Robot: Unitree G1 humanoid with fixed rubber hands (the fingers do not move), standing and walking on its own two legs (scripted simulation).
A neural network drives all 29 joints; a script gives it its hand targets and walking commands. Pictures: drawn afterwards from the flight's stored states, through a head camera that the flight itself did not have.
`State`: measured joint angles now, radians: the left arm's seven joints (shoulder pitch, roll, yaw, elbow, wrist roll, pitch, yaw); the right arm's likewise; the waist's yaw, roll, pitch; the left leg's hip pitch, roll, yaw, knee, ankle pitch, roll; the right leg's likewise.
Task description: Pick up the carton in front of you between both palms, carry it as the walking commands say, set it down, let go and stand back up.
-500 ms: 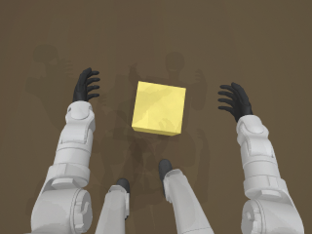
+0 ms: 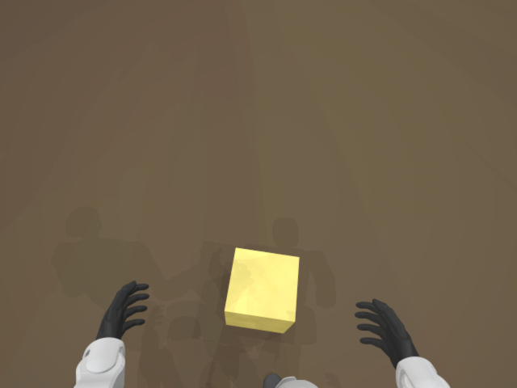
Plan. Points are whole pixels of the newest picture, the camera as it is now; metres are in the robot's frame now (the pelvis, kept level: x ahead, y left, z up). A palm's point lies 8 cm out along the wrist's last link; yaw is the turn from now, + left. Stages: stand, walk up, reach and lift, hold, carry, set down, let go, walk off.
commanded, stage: let go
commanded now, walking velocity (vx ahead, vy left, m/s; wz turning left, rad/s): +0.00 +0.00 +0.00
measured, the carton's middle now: (260, 292) +0.41 -0.09 -0.64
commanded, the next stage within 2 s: stand in 0.64 s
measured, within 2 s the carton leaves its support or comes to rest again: neither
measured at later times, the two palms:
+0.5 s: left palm out of the picture +0.17 +0.26 -0.06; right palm (389, 346) +0.18 -0.21 -0.06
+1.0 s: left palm out of the picture +0.13 +0.30 -0.07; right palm (427, 360) +0.15 -0.29 -0.10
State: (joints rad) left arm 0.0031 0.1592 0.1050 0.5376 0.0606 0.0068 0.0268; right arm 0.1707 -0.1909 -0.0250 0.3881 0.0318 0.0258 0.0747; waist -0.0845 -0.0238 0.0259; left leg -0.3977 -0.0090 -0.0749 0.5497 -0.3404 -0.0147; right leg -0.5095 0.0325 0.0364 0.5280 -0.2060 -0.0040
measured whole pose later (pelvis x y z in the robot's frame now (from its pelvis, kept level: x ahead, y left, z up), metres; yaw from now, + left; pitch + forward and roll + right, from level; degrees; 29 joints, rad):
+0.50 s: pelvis +0.01 +0.02 +0.01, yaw +0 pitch -3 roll -1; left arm 0.23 0.21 0.02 0.46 -0.01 0.08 -0.02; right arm 0.22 -0.23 -0.04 0.39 -0.02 0.18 0.04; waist 0.00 0.03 0.07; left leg -0.06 -0.02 -0.05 0.47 -0.35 0.02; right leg -0.18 0.02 0.05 0.45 -0.23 0.02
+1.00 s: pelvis +0.02 -0.01 +0.00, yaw +2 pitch +0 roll +0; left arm 0.18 0.33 0.06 0.77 0.04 0.01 0.01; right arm 0.22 -0.36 -0.04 0.68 -0.04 0.02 -0.02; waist 0.01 0.06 0.02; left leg -0.14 0.00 -0.09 0.51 -0.37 -0.02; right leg -0.26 0.03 0.01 0.54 -0.28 -0.02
